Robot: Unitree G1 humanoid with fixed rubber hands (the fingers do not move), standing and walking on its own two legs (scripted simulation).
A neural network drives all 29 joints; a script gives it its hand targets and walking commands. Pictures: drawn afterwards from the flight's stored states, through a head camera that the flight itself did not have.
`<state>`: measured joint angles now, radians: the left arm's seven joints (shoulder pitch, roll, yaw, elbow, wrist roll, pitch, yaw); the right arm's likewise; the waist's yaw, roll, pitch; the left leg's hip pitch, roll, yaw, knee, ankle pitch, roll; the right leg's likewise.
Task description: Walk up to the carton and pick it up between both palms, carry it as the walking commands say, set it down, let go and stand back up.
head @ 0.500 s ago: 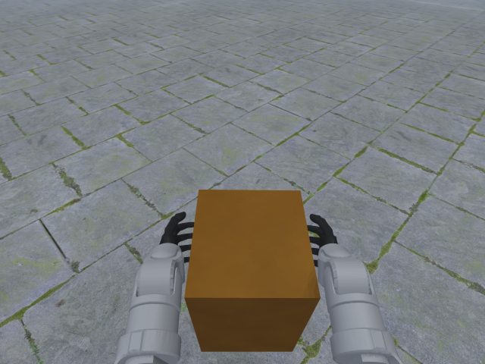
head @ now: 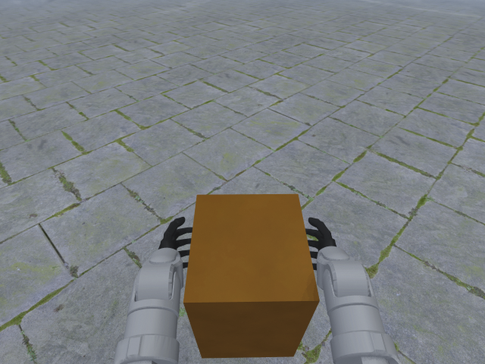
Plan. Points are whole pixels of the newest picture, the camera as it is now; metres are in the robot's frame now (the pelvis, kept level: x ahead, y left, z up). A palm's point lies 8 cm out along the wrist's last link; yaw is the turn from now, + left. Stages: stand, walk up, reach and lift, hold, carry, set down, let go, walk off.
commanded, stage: carry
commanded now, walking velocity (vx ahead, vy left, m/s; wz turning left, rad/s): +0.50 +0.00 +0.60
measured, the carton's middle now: (247, 279) +0.29 +0.00 -0.02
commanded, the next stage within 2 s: none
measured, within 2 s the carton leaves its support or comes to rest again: neither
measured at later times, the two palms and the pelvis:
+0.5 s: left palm (137, 202) +0.39 +0.21 +0.09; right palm (276, 184) +0.44 -0.06 +0.09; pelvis +0.14 +0.02 +0.00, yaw +12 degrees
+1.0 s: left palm (78, 155) +0.58 +0.41 +0.06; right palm (185, 129) +0.70 +0.17 +0.07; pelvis +0.39 +0.16 +0.00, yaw +27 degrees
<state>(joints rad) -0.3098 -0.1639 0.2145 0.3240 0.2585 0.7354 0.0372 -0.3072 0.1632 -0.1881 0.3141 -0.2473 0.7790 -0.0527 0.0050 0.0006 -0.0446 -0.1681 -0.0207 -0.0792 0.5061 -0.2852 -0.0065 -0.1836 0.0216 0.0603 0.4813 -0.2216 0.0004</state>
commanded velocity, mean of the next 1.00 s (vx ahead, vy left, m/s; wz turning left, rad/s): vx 0.50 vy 0.00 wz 0.60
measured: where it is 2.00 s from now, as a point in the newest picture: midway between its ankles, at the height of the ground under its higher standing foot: (135, 264)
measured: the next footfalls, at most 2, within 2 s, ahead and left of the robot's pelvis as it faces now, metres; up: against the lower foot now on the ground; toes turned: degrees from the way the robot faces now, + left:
right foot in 0.40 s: +0.17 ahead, -0.09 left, +0.00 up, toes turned +1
left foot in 0.74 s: +0.35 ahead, +0.21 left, +0.00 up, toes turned +29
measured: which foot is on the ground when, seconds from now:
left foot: down 0.00-0.40, up 0.42-0.72, down 0.74-1.00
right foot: down 0.00-0.16, up 0.18-0.38, down 0.40-0.74, up 0.76-1.00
